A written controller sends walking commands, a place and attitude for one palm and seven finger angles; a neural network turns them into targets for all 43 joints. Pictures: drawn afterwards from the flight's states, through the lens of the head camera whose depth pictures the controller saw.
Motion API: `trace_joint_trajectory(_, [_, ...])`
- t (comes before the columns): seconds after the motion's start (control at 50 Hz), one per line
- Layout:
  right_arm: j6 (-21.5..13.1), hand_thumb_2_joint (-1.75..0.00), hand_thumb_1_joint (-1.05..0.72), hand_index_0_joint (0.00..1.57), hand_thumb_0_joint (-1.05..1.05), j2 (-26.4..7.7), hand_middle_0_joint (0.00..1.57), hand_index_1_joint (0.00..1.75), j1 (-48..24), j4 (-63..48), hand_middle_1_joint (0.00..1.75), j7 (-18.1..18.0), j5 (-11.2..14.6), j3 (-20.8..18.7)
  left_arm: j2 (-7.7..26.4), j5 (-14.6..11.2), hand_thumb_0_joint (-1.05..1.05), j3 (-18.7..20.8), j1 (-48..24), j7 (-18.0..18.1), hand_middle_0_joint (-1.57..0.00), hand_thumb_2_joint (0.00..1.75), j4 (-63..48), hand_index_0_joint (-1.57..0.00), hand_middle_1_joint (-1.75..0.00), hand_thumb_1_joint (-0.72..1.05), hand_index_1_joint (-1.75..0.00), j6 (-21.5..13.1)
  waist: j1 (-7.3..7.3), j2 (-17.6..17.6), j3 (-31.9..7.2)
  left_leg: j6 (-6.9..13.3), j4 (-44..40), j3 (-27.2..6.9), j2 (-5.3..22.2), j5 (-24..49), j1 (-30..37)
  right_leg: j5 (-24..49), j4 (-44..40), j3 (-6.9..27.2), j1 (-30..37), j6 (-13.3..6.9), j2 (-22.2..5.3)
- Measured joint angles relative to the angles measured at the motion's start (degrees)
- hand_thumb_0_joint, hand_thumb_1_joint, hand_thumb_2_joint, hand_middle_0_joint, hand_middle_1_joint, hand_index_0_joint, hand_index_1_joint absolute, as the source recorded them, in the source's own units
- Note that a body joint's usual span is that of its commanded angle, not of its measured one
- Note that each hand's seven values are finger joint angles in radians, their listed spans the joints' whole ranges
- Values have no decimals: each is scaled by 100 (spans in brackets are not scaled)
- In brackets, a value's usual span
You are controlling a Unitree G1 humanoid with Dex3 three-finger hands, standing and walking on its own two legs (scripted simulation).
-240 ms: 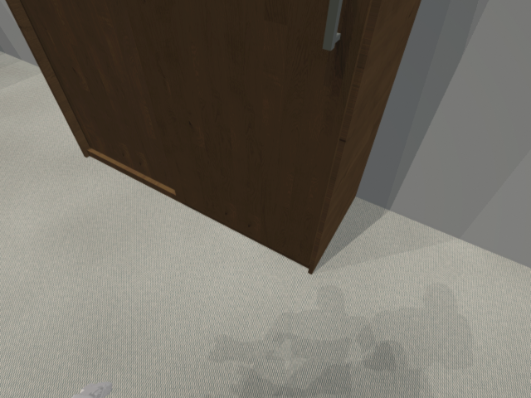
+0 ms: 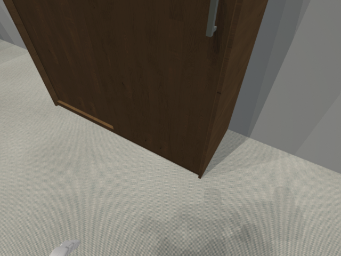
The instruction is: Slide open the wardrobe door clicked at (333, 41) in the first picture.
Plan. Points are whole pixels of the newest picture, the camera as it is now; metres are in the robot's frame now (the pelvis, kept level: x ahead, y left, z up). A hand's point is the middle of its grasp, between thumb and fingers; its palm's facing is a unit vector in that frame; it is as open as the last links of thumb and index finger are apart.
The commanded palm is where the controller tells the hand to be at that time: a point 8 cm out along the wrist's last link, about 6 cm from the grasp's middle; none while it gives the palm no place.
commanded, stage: stand and wait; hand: right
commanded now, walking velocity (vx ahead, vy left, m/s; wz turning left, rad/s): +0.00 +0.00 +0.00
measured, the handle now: (215, 10) +0.78 -0.10 +0.27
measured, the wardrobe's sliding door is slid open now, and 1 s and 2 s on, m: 0.00 0.00 0.00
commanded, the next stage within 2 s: look at it before walking up in 0.58 s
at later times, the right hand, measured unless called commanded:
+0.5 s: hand out of the picture +0.05 -0.24 -0.15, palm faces -0.03 +0.94 -0.33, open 7.4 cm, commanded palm none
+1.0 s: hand out of the picture +0.08 -0.23 -0.15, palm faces -0.03 +0.94 -0.33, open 7.4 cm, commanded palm none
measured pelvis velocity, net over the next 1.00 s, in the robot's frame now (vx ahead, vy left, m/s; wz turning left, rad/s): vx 0.00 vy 0.01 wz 0.00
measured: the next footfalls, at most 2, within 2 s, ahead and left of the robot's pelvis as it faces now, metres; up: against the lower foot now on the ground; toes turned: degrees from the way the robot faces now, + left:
none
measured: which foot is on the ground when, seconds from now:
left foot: down 0.00-1.00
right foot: down 0.00-1.00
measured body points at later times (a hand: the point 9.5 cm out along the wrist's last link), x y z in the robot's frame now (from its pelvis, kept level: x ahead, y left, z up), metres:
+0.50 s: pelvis -0.01 +0.01 +0.00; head -0.01 +0.01 +0.45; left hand +0.05 +0.31 -0.13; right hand +0.05 -0.29 -0.13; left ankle +0.00 +0.13 -0.74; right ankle -0.01 -0.11 -0.74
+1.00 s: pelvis +0.00 +0.01 +0.01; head +0.00 +0.02 +0.46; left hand +0.08 +0.31 -0.13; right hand +0.08 -0.28 -0.12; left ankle +0.00 +0.13 -0.74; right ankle -0.01 -0.11 -0.74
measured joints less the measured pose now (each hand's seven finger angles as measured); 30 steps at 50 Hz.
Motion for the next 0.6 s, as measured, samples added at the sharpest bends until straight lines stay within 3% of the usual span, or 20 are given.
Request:
trace_joint_trajectory(0.34, [4,-90,-90,21,0,-53,20,30,180,438,30,11,9,-51,81,-26,0,30,265,3,-21,90,528,-21,-30,91,-30,42,21,-14,205,63,-311,47,-73,280,-3,271,-282,45,-23,72,-75])
trace_joint_trajectory(0.6, [-36,-90,-90,20,0,-60,20,30,52,541,30,1,11,-59,69,-39,0,22,243,0,-21,90,686,-21,-30,91,-30,15,48,-40,129,81,-411,43,-96,330,56,324,-396,41,47,95,-99])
